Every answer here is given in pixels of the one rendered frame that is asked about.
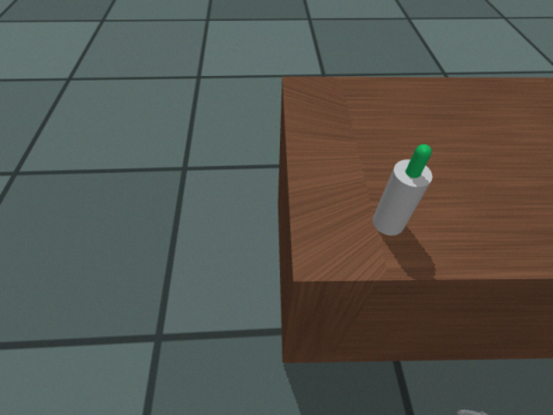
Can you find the bottle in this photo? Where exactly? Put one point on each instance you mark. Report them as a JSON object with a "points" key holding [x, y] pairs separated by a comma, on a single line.
{"points": [[407, 184]]}

